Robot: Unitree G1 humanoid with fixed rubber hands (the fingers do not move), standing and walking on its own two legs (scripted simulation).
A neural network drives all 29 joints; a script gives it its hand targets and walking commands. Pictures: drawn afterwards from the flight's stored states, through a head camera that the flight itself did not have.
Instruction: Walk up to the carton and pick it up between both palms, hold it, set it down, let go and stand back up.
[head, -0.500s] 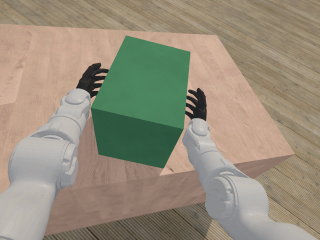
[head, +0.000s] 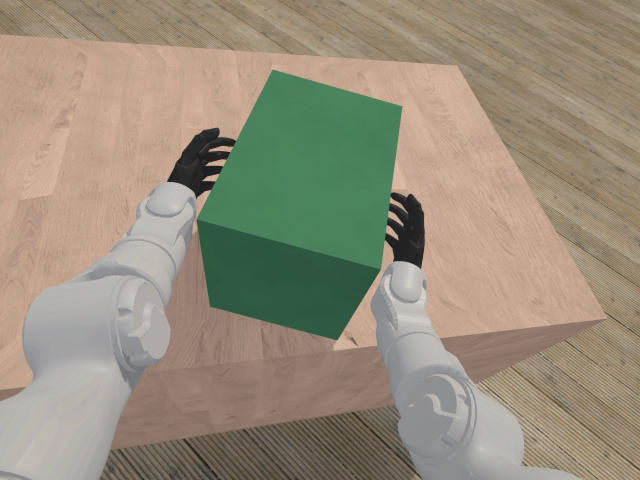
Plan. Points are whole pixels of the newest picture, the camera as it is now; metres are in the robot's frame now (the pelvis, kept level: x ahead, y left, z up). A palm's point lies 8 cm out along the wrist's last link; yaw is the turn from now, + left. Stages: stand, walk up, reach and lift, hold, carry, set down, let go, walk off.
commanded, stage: reach and lift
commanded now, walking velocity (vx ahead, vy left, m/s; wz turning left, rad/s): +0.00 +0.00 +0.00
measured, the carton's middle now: (305, 207) +0.50 -0.03 +0.00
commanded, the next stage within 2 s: none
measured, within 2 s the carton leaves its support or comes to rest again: leaves its support in 0.72 s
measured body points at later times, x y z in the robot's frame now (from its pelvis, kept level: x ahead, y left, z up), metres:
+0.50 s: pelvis +0.00 -0.02 +0.01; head +0.09 +0.03 +0.45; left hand +0.49 +0.12 +0.07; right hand +0.39 -0.16 +0.04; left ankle +0.00 +0.08 -0.73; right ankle +0.00 -0.17 -0.73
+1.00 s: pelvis +0.00 -0.02 +0.01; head +0.07 +0.03 +0.45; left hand +0.47 +0.11 +0.08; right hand +0.38 -0.17 +0.04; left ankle +0.00 +0.08 -0.73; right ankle +0.00 -0.17 -0.73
